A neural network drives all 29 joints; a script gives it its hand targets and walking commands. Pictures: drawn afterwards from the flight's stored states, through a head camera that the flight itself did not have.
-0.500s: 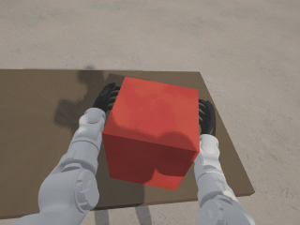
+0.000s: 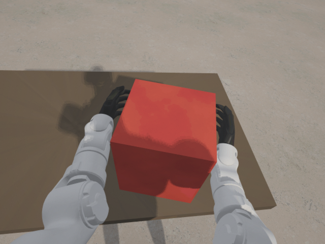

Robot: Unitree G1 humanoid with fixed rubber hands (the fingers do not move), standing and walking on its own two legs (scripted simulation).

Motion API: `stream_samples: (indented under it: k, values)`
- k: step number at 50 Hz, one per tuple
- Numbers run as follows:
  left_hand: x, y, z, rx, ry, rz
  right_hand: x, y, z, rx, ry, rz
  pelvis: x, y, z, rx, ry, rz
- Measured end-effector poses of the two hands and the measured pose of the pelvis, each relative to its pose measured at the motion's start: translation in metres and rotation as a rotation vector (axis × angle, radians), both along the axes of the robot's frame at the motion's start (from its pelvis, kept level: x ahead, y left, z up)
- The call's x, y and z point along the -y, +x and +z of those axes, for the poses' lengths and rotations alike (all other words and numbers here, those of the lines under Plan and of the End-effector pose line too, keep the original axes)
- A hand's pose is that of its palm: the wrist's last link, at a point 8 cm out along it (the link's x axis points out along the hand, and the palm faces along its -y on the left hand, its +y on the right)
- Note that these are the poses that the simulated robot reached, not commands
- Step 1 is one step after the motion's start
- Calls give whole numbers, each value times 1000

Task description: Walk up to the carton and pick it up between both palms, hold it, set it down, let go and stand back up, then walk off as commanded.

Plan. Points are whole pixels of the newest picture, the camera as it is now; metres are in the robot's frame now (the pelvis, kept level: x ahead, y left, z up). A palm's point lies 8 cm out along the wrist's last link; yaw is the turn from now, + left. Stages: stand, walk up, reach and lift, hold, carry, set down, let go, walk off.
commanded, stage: set down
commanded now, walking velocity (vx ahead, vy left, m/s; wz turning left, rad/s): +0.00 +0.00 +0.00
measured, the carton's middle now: (164, 144) +0.38 -0.05 +0.01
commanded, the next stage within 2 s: none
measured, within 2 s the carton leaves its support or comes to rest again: neither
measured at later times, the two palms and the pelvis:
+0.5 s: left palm (108, 120) +0.44 +0.10 +0.06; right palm (231, 141) +0.36 -0.22 +0.05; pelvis -0.01 +0.00 -0.02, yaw -2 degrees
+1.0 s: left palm (92, 143) +0.37 +0.14 +0.05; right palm (243, 166) +0.28 -0.23 +0.05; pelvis -0.07 -0.01 -0.03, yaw -1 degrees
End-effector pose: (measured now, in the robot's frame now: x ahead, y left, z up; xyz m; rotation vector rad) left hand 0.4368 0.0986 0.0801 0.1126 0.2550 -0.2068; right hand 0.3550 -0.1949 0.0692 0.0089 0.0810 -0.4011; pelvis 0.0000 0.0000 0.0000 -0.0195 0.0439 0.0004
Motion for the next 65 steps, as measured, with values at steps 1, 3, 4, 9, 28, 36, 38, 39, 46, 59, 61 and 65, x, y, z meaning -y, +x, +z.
stream_samples:
  k: [1,3,4,9,28,36,38,39,46,59,61,65]
  values:
    - [0,0,0,4,4,2,0,0,0,-1,-4,2,0,0,0,-1,0,-2]
    - [0,2,0,12,21,3,2,0,-5,-22,-6,10,0,-1,0,-9,-1,-5]
    - [2,2,-2,12,33,2,2,0,-10,-47,-1,17,0,-1,-1,-17,-2,-6]
    - [8,8,-13,-16,37,24,4,-5,-39,-147,68,3,-1,-1,-4,-91,-7,-20]
    - [-14,-9,-27,-52,27,39,30,-7,-20,-127,43,-25,-1,-18,-17,-156,-18,-30]
    - [-36,-43,-35,-31,37,59,28,-49,-40,-124,88,-14,1,-38,-19,-141,-20,-26]
    - [-39,-50,-34,-29,38,72,28,-57,-45,-142,110,-13,2,-45,-21,-134,-16,-20]
    - [-40,-53,-33,-25,35,79,27,-59,-46,-145,116,-12,3,-49,-22,-132,-14,-17]
    - [-39,-62,-23,-3,18,81,28,-67,-24,-107,94,0,10,-65,-26,-111,2,-12]
    - [-48,-81,-32,-27,-9,80,24,-81,-30,-143,110,-11,16,-58,-21,-20,6,-16]
    - [-54,-81,-34,-31,-12,90,22,-81,-34,-146,118,-12,15,-55,-20,-14,5,-16]
    - [-68,-85,-39,-36,-12,100,16,-85,-39,-131,115,-15,14,-44,-16,-10,2,-21]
